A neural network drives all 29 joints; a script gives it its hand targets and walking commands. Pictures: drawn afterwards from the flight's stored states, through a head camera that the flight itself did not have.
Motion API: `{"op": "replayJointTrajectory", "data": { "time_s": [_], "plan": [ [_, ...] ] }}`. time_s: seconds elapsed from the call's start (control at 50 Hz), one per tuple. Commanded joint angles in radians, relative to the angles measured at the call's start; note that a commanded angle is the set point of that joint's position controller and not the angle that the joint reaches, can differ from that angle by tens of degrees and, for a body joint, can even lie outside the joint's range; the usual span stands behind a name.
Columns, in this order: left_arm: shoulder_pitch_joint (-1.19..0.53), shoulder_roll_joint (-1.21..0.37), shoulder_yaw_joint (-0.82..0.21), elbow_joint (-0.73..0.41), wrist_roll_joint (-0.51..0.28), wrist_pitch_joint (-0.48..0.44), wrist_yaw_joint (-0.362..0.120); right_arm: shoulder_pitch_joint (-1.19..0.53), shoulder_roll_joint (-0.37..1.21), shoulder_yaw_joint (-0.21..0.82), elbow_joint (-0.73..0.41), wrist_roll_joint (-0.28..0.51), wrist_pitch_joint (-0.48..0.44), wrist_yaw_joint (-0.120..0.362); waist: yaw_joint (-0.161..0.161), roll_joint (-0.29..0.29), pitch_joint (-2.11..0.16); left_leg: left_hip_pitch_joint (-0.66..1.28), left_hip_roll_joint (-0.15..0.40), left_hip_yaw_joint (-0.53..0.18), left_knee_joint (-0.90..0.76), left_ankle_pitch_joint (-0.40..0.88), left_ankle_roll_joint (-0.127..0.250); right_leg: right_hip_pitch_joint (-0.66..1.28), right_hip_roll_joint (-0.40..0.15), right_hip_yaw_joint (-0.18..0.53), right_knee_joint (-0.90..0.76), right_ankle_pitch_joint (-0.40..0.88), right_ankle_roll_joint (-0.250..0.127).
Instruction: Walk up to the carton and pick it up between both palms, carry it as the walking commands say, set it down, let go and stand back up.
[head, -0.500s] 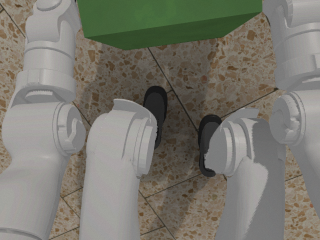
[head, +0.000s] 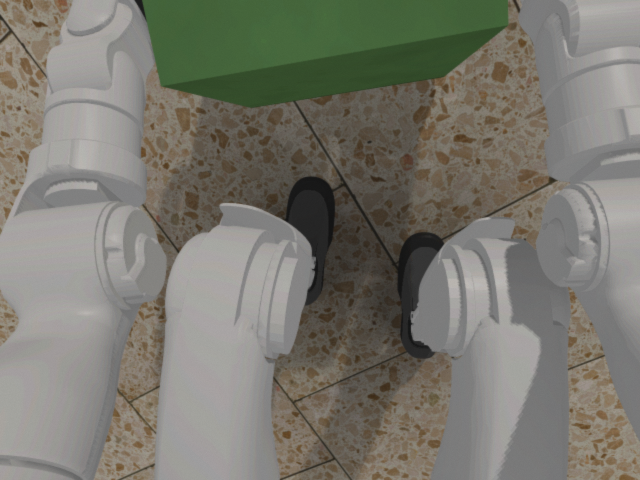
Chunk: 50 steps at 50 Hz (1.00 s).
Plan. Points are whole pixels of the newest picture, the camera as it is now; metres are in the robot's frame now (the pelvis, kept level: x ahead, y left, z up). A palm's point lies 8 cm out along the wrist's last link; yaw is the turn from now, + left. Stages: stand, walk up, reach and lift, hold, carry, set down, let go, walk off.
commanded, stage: set down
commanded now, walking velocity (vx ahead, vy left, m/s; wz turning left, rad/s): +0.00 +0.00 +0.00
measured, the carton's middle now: out of the picture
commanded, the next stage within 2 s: none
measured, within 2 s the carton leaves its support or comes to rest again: neither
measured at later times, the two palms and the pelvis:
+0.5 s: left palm (123, 0) +0.50 +0.25 -0.17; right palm out of the picture +0.56 -0.12 -0.19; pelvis +0.00 +0.00 +0.00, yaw +0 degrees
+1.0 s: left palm out of the picture +0.51 +0.26 -0.17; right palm out of the picture +0.57 -0.16 -0.19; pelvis +0.00 +0.00 +0.00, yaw +0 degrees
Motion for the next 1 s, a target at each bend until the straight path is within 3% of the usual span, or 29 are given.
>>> {"op": "replayJointTrajectory", "data": {
  "time_s": [0.0,0.04,0.22,0.26,0.34,0.42,0.44,0.58,0.64,0.74,0.82,0.86,0.9,0.98],
  "plan": [
    [-0.446,-0.846,-0.165,-0.144,-0.115,-0.030,-0.173,-0.599,0.670,0.326,-0.089,0.004,-0.054,0.180,-0.024,-0.218,-1.123,0.548,-0.059,-0.111,0.022,0.099,-0.024,0.266,-0.034,0.113,-0.272,0.131,-0.001],
    [-0.449,-0.818,-0.159,-0.135,-0.118,-0.033,-0.167,-0.586,0.639,0.313,-0.072,-0.006,-0.056,0.172,-0.042,-0.225,-1.129,0.565,-0.058,-0.118,0.017,0.100,-0.026,0.267,-0.038,0.105,-0.271,0.128,0.001],
    [-0.389,-0.549,-0.086,-0.121,-0.112,-0.074,-0.092,-0.603,0.360,0.270,-0.050,-0.001,-0.086,0.104,-0.015,-0.214,-1.166,0.615,-0.047,-0.122,0.002,0.107,-0.039,0.308,-0.058,0.109,-0.268,0.122,0.013],
    [-0.366,-0.459,-0.078,-0.102,-0.120,-0.089,-0.065,-0.607,0.246,0.262,-0.034,0.000,-0.094,0.077,-0.027,-0.208,-1.171,0.631,-0.042,-0.124,0.003,0.117,-0.045,0.315,-0.064,0.107,-0.267,0.120,0.015],
    [-0.274,-0.139,-0.034,-0.053,-0.113,-0.120,0.022,-0.571,-0.077,0.231,-0.015,0.012,-0.107,-0.007,-0.007,-0.214,-1.170,0.658,-0.032,-0.127,-0.007,0.112,-0.054,0.329,-0.083,0.109,-0.272,0.099,0.031],
    [-0.294,-0.019,-0.051,-0.067,-0.157,-0.136,0.073,-0.605,-0.171,0.228,-0.006,0.052,-0.104,-0.059,0.005,-0.201,-1.218,0.699,-0.023,-0.141,-0.016,0.145,-0.055,0.328,-0.091,0.116,-0.272,0.105,0.034],
    [-0.292,-0.021,-0.060,-0.053,-0.168,-0.138,0.076,-0.596,-0.176,0.219,0.014,0.058,-0.103,-0.061,-0.005,-0.189,-1.211,0.696,-0.019,-0.145,-0.019,0.147,-0.055,0.321,-0.092,0.116,-0.272,0.106,0.031],
    [-0.238,0.045,-0.019,-0.037,-0.146,-0.152,0.082,-0.568,-0.173,0.242,0.035,0.095,-0.103,-0.052,0.064,-0.217,-1.246,0.657,-0.007,-0.133,-0.007,0.196,-0.039,0.342,-0.099,0.135,-0.274,0.146,0.038],
    [-0.210,0.054,-0.005,-0.031,-0.141,-0.151,0.078,-0.558,-0.173,0.249,0.034,0.108,-0.100,-0.040,0.077,-0.235,-1.232,0.639,-0.002,-0.129,-0.008,0.196,-0.036,0.341,-0.101,0.137,-0.274,0.156,0.041],
    [-0.198,0.100,0.031,-0.044,-0.138,-0.155,0.076,-0.565,-0.214,0.230,0.000,0.113,-0.102,-0.036,0.091,-0.258,-1.267,0.611,0.004,-0.123,-0.005,0.197,-0.028,0.385,-0.103,0.138,-0.262,0.176,0.043],
    [-0.175,0.120,0.044,-0.059,-0.143,-0.154,0.070,-0.548,-0.249,0.199,-0.028,0.099,-0.103,-0.037,0.079,-0.264,-1.292,0.589,0.004,-0.121,-0.007,0.205,-0.026,0.411,-0.102,0.139,-0.259,0.206,0.041],
    [-0.166,0.140,0.059,-0.061,-0.144,-0.155,0.067,-0.540,-0.249,0.201,-0.041,0.101,-0.101,-0.036,0.093,-0.274,-1.322,0.581,0.004,-0.110,-0.003,0.212,-0.022,0.441,-0.105,0.144,-0.259,0.227,0.044],
    [-0.155,0.149,0.068,-0.097,-0.154,-0.154,0.068,-0.539,-0.267,0.188,-0.094,0.105,-0.099,-0.038,0.092,-0.291,-1.385,0.601,0.002,-0.112,-0.010,0.235,-0.017,0.486,-0.103,0.141,-0.253,0.261,0.046],
    [-0.163,0.193,0.082,-0.302,-0.175,-0.136,0.081,-0.542,-0.289,0.194,-0.272,0.145,-0.079,-0.044,0.109,-0.285,-1.684,0.758,-0.012,-0.089,-0.044,0.318,-0.012,0.661,-0.092,0.124,-0.267,0.352,0.045]
  ]
}}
